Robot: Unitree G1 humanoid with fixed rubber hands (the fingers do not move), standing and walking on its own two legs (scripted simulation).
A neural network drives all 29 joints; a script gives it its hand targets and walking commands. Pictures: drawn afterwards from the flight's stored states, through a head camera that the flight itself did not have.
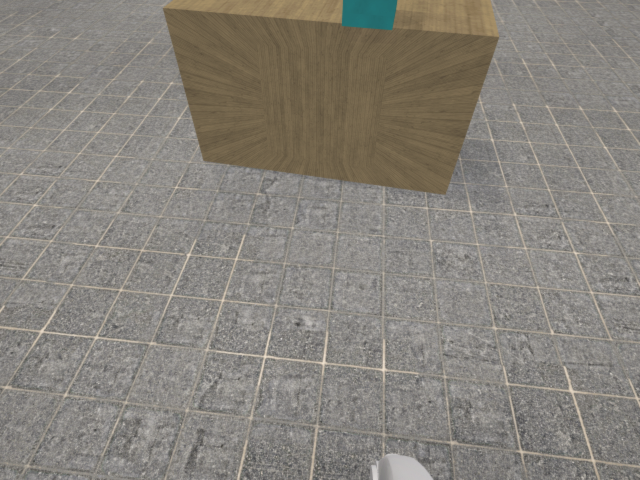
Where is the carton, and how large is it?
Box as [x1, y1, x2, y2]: [342, 0, 396, 29]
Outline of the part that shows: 343,0 342,25 391,29 396,0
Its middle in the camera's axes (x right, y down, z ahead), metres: +0.19 -0.93 +1.31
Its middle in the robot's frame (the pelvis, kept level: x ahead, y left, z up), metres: +1.62 -0.21 +0.09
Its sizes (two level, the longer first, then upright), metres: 0.204 0.177 0.289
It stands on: a pedestal, 0.71 m high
